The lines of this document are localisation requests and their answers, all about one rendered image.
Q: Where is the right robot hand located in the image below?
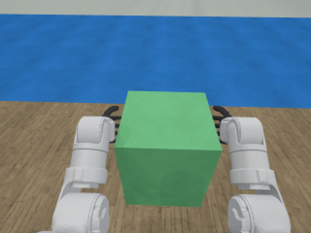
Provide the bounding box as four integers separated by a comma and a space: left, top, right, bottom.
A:
212, 106, 232, 145

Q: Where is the robot right upper arm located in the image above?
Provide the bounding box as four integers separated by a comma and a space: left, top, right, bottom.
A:
227, 194, 291, 233

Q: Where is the robot right forearm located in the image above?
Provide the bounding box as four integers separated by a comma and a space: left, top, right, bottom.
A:
220, 116, 291, 231

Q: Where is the left robot hand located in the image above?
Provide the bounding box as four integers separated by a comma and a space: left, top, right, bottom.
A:
102, 106, 121, 144

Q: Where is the carton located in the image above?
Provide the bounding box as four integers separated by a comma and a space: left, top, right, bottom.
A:
114, 90, 223, 208

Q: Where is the robot left upper arm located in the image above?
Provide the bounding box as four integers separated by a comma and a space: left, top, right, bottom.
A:
37, 192, 110, 233

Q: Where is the robot left forearm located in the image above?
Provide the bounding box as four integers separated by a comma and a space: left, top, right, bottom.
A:
52, 116, 116, 227

